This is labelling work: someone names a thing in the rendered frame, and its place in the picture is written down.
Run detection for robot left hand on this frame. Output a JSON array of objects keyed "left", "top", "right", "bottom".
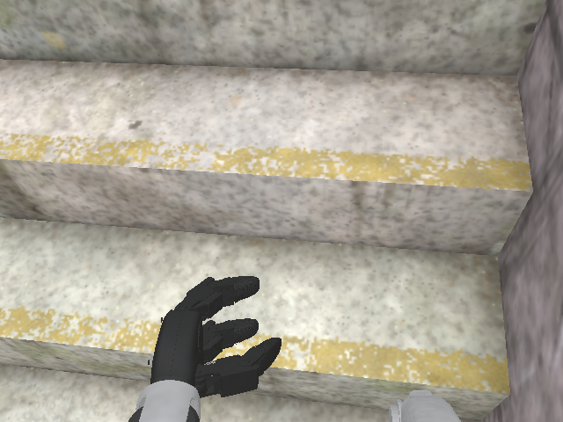
[{"left": 148, "top": 276, "right": 282, "bottom": 398}]

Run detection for right robot thigh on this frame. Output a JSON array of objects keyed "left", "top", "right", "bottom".
[{"left": 389, "top": 396, "right": 461, "bottom": 422}]

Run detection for left robot forearm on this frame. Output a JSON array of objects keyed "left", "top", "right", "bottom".
[{"left": 128, "top": 380, "right": 201, "bottom": 422}]

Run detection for robot right shin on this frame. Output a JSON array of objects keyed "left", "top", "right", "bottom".
[{"left": 408, "top": 390, "right": 453, "bottom": 410}]

